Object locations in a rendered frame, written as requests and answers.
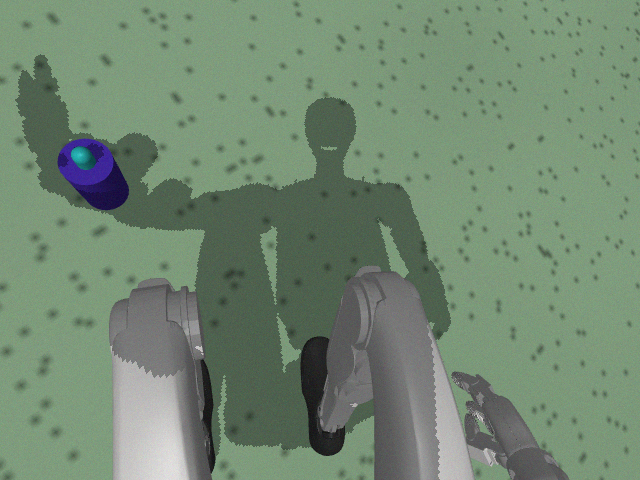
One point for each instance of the right robot foot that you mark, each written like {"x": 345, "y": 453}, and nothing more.
{"x": 313, "y": 377}

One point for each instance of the right robot arm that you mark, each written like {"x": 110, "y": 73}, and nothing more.
{"x": 534, "y": 464}

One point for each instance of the bottle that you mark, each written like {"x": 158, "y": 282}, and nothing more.
{"x": 91, "y": 169}

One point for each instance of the right robot hand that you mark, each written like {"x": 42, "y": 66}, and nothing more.
{"x": 499, "y": 416}

